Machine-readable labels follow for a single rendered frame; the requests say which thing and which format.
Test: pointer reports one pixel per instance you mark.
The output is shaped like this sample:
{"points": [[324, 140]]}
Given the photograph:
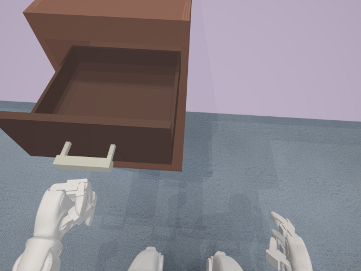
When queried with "drawer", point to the drawer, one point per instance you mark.
{"points": [[100, 96]]}

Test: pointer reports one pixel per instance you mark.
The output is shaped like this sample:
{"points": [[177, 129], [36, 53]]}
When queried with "robot right hand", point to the robot right hand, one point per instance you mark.
{"points": [[293, 254]]}

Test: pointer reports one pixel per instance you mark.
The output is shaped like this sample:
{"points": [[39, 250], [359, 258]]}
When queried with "robot left hand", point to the robot left hand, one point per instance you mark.
{"points": [[75, 198]]}

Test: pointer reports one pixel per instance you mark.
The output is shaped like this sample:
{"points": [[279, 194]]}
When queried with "robot left forearm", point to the robot left forearm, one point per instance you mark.
{"points": [[40, 254]]}

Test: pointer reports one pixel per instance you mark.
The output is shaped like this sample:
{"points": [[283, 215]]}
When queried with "robot right thigh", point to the robot right thigh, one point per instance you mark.
{"points": [[222, 263]]}

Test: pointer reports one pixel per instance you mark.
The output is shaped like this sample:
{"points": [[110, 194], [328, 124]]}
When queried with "handle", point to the handle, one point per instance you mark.
{"points": [[82, 163]]}

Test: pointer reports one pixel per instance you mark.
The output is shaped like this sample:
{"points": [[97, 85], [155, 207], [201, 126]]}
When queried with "cabinet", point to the cabinet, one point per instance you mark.
{"points": [[132, 24]]}

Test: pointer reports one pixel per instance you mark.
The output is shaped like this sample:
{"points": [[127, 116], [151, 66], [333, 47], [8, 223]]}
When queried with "robot left thigh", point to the robot left thigh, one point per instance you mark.
{"points": [[147, 260]]}

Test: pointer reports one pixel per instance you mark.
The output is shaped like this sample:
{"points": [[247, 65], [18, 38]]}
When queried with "robot thigh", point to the robot thigh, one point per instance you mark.
{"points": [[147, 260], [222, 263]]}

